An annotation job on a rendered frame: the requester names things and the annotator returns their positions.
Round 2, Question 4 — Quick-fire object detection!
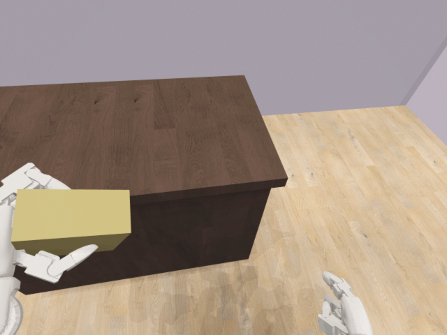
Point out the sponge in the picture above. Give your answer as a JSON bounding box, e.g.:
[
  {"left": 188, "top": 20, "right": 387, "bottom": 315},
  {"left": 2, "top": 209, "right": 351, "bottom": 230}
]
[{"left": 10, "top": 189, "right": 131, "bottom": 256}]

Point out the table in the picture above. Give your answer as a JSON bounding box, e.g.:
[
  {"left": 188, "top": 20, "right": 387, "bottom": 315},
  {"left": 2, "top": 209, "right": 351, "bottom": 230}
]
[{"left": 0, "top": 75, "right": 288, "bottom": 295}]

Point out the robot left hand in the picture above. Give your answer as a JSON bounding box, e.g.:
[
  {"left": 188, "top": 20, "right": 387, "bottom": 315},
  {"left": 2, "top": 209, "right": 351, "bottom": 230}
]
[{"left": 0, "top": 163, "right": 98, "bottom": 283}]

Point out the robot right hand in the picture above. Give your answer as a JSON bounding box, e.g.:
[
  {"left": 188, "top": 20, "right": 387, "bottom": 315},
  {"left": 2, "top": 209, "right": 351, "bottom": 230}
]
[{"left": 318, "top": 271, "right": 374, "bottom": 335}]

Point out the left robot forearm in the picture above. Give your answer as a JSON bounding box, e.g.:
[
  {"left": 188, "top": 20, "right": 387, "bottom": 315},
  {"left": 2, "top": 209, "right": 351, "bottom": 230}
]
[{"left": 0, "top": 277, "right": 23, "bottom": 335}]

